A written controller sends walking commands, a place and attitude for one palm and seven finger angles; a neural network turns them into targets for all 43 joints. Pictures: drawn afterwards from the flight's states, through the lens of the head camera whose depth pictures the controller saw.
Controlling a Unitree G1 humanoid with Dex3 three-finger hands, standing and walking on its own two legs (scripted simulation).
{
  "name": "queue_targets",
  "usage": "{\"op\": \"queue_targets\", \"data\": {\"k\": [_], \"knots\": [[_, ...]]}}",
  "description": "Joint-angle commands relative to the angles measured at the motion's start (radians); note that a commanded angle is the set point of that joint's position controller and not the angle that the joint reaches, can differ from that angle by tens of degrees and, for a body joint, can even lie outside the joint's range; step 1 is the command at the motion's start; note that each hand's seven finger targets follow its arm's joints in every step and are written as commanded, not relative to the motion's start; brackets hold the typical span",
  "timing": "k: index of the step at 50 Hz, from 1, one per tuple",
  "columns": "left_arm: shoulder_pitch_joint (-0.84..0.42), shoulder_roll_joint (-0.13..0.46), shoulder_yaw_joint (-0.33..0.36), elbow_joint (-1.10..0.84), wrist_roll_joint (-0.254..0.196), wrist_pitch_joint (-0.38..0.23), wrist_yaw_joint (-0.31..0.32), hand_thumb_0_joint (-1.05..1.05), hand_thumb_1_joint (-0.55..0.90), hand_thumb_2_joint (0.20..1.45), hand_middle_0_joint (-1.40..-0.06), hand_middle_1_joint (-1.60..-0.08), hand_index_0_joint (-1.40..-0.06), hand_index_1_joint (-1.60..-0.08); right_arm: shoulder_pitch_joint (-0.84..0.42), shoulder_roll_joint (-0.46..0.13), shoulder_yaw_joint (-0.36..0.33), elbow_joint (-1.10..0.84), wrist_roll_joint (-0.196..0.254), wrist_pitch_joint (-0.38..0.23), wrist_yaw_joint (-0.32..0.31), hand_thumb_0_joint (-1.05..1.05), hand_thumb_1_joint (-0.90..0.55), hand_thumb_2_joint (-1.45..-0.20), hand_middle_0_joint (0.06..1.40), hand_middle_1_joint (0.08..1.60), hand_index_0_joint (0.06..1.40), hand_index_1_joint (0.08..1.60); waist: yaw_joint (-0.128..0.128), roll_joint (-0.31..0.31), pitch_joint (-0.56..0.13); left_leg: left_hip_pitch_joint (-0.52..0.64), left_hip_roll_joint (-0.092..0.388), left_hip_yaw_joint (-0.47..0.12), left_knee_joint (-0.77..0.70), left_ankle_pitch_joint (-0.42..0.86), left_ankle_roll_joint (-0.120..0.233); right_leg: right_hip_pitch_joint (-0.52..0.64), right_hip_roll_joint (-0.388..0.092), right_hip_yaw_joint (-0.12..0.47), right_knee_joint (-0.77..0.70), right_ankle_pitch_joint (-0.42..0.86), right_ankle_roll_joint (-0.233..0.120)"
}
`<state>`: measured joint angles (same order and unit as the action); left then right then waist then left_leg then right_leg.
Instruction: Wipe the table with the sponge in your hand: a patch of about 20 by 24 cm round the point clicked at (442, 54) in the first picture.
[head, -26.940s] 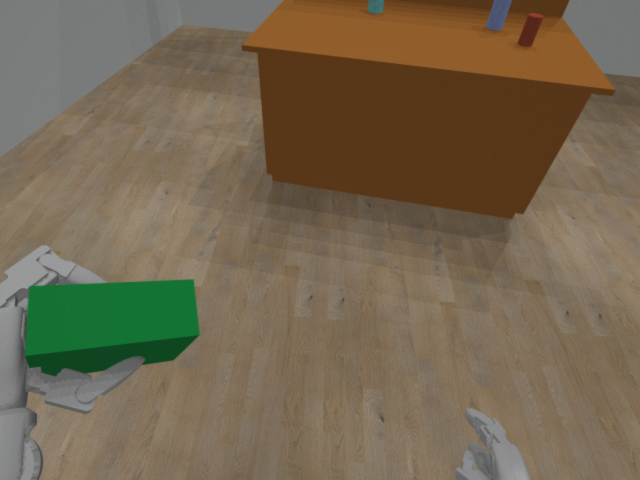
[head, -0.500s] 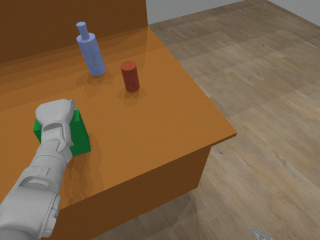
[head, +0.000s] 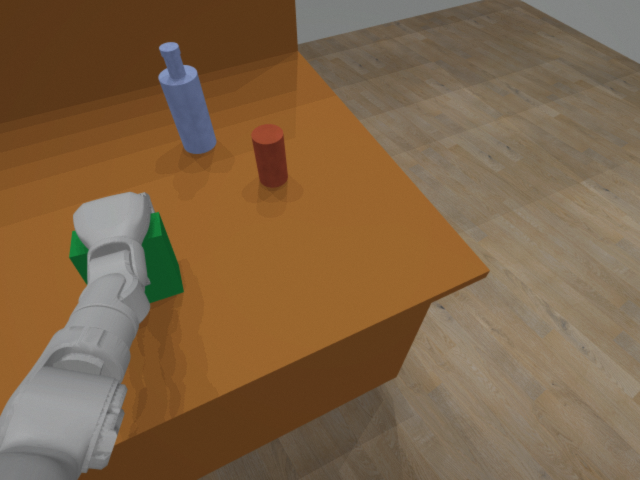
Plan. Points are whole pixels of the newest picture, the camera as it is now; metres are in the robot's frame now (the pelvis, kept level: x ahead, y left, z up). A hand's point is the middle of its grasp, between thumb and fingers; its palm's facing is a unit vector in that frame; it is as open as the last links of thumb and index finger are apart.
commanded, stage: wipe back along the third lane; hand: left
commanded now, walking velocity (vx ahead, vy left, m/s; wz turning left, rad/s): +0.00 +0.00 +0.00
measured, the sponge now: (137, 274) +0.40 +0.29 -0.02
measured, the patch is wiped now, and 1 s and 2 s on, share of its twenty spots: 0.90 0.90 0.90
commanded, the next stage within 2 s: none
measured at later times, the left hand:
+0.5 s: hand (130, 261) +0.39 +0.27 +0.04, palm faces +0.02 -0.04 -1.00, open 9.9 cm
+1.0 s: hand (147, 304) +0.32 +0.23 +0.04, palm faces +0.03 -0.08 -1.00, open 9.9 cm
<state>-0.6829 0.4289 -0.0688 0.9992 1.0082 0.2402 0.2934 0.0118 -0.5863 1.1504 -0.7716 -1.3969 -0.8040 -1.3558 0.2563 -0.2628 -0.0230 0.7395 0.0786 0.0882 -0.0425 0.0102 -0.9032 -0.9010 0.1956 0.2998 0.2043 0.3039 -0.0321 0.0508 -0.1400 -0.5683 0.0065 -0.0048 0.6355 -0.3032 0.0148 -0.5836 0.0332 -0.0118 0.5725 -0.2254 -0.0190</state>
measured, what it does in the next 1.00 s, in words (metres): stands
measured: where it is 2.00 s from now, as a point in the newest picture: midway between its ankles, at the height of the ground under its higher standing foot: outside the picture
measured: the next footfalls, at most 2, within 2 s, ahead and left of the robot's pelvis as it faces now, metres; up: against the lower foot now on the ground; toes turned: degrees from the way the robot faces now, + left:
none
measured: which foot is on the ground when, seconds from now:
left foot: down 0.00-1.00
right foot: down 0.00-1.00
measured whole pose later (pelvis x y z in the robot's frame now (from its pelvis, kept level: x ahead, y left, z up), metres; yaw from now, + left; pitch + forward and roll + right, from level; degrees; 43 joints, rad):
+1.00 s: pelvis +0.04 +0.01 +0.01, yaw +1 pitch +4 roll -1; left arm -0.09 0.25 -0.33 0.19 1.01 0.56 0.25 0.02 -0.47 1.08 -0.65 -1.47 -0.72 -1.41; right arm 0.04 -0.24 0.02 0.65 0.09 0.18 0.04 0.01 -0.90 -0.90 0.19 0.30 0.20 0.31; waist 0.09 0.08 -0.11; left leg -0.29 -0.02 -0.01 0.56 -0.35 0.03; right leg -0.32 0.01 -0.01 0.54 -0.30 -0.01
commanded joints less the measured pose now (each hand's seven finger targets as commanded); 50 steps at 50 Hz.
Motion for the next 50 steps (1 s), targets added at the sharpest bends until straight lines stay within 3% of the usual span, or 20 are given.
{"op": "queue_targets", "data": {"k": [1,3,5,11,14,15,19,22,24,28,33,35,39,44,50], "knots": [[-0.164,0.083,-0.022,-0.099,-0.008,0.019,0.015,0.0,0.1,1.3,-1.2,-1.6,-1.2,-1.6,-0.056,-0.135,-0.041,-0.122,-0.001,-0.028,0.004,0.0,-0.9,-0.9,0.2,0.3,0.2,0.3,0.006,-0.109,-0.231,0.113,-0.013,0.0,-0.097,0.131,0.03,0.213,-0.002,-0.017,-0.08,0.101,-0.017],[-0.141,0.057,-0.026,-0.131,-0.016,0.033,0.019,0.0,0.1,1.3,-1.2,-1.6,-1.2,-1.6,-0.082,-0.13,-0.039,-0.128,0.002,-0.027,0.008,0.0,-0.9,-0.9,0.2,0.3,0.2,0.3,0.021,-0.067,-0.223,0.143,-0.009,-0.007,-0.11,0.154,0.028,0.207,0.001,-0.022,-0.08,0.101,-0.027],[-0.131,0.0,-0.073,-0.144,-0.013,0.058,0.022,0.0,0.1,1.3,-1.2,-1.6,-1.2,-1.6,-0.093,-0.128,-0.04,-0.126,0.001,-0.023,0.014,0.0,-0.9,-0.9,0.2,0.3,0.2,0.3,0.016,-0.063,-0.199,0.174,-0.005,-0.013,-0.112,0.163,0.024,0.177,0.007,-0.035,-0.077,0.085,-0.032],[-0.023,-0.131,-0.147,-0.253,-0.046,0.132,0.016,0.0,0.1,1.3,-1.2,-1.6,-1.2,-1.6,-0.162,-0.115,-0.04,-0.153,0.002,-0.008,0.032,0.0,-0.9,-0.9,0.2,0.3,0.2,0.3,0.043,-0.065,-0.216,0.254,0.005,-0.031,-0.112,0.273,0.011,0.198,0.011,-0.054,-0.063,0.149,-0.045],[0.045,-0.153,-0.152,-0.312,-0.073,0.17,0.009,0.0,0.1,1.3,-1.2,-1.6,-1.2,-1.6,-0.196,-0.115,-0.037,-0.167,0.002,0.0,0.038,0.0,-0.9,-0.9,0.2,0.3,0.2,0.3,0.06,-0.095,-0.229,0.283,0.008,-0.042,-0.111,0.347,0.007,0.235,0.01,-0.061,-0.056,0.199,-0.045],[0.047,-0.167,-0.169,-0.332,-0.073,0.185,0.003,0.0,0.1,1.3,-1.2,-1.6,-1.2,-1.6,-0.21,-0.116,-0.035,-0.169,0.002,0.005,0.039,0.0,-0.9,-0.9,0.2,0.3,0.2,0.3,0.054,-0.107,-0.217,0.286,0.01,-0.043,-0.109,0.366,0.005,0.238,0.008,-0.062,-0.055,0.221,-0.045],[0.13,-0.198,-0.201,-0.446,-0.087,0.241,-0.025,0.0,0.1,1.3,-1.2,-1.6,-1.2,-1.6,-0.263,-0.113,-0.027,-0.192,0.004,0.023,0.046,0.0,-0.9,-0.9,0.2,0.3,0.2,0.3,0.069,-0.098,-0.211,0.326,0.01,-0.05,-0.109,0.457,0.0,0.281,0.003,-0.066,-0.056,0.282,-0.045],[0.189,-0.188,-0.212,-0.508,-0.07,0.281,-0.052,0.0,0.1,1.3,-1.2,-1.6,-1.2,-1.6,-0.288,-0.114,-0.021,-0.202,0.004,0.04,0.052,0.0,-0.9,-0.9,0.2,0.3,0.2,0.3,0.075,-0.097,-0.191,0.34,0.009,-0.052,-0.107,0.503,-0.002,0.303,-0.002,-0.065,-0.056,0.321,-0.048],[0.208,-0.217,-0.252,-0.573,-0.065,0.295,-0.073,0.0,0.1,1.3,-1.2,-1.6,-1.2,-1.6,-0.311,-0.111,-0.015,-0.218,0.004,0.047,0.058,0.0,-0.9,-0.9,0.2,0.3,0.2,0.3,0.075,-0.086,-0.196,0.364,0.012,-0.059,-0.101,0.562,-0.004,0.315,-0.003,-0.07,-0.048,0.345,-0.049],[0.257,-0.226,-0.291,-0.671,-0.047,0.301,-0.103,0.0,0.1,1.3,-1.2,-1.6,-1.2,-1.6,-0.345,-0.106,-0.008,-0.238,0.007,0.055,0.07,0.0,-0.9,-0.9,0.2,0.3,0.2,0.3,0.073,-0.063,-0.193,0.379,0.012,-0.062,-0.09,0.604,-0.005,0.333,-0.006,-0.066,-0.036,0.383,-0.051],[0.383,-0.191,-0.258,-0.76,-0.05,0.289,-0.106,0.0,0.1,1.3,-1.2,-1.6,-1.2,-1.6,-0.358,-0.104,-0.003,-0.255,0.006,0.052,0.078,0.0,-0.9,-0.9,0.2,0.3,0.2,0.3,0.092,-0.083,-0.205,0.371,0.005,-0.054,-0.084,0.612,-0.002,0.387,-0.009,-0.049,-0.024,0.459,-0.053],[0.463,-0.214,-0.28,-0.798,-0.055,0.291,-0.105,0.0,0.1,1.3,-1.2,-1.6,-1.2,-1.6,-0.365,-0.097,0.0,-0.264,0.006,0.045,0.087,0.0,-0.9,-0.9,0.2,0.3,0.2,0.3,0.101,-0.075,-0.194,0.37,0.002,-0.054,-0.081,0.617,0.002,0.395,-0.009,-0.049,-0.022,0.471,-0.053],[0.483,-0.179,-0.249,-0.854,-0.059,0.306,-0.095,0.0,0.1,1.3,-1.2,-1.6,-1.2,-1.6,-0.387,-0.1,0.002,-0.265,0.007,0.048,0.09,0.0,-0.9,-0.9,0.2,0.3,0.2,0.3,0.105,-0.09,-0.154,0.344,0.003,-0.05,-0.102,0.529,0.002,0.393,-0.005,-0.044,-0.032,0.424,-0.053],[0.538,-0.182,-0.241,-0.892,-0.058,0.324,-0.08,0.0,0.1,1.3,-1.2,-1.6,-1.2,-1.6,-0.4,-0.098,0.002,-0.268,0.007,0.04,0.089,0.0,-0.9,-0.9,0.2,0.3,0.2,0.3,0.116,-0.114,-0.168,0.347,-0.001,-0.041,-0.108,0.505,0.007,0.414,-0.005,-0.035,-0.032,0.437,-0.053],[0.502,-0.174,-0.254,-0.881,-0.035,0.339,-0.081,0.0,0.1,1.3,-1.2,-1.6,-1.2,-1.6,-0.424,-0.097,0.005,-0.263,0.008,0.043,0.082,0.0,-0.9,-0.9,0.2,0.3,0.2,0.3,0.112,-0.109,-0.105,0.323,-0.013,-0.034,-0.136,0.336,0.014,0.378,0.0,-0.028,-0.056,0.292,-0.058]]}}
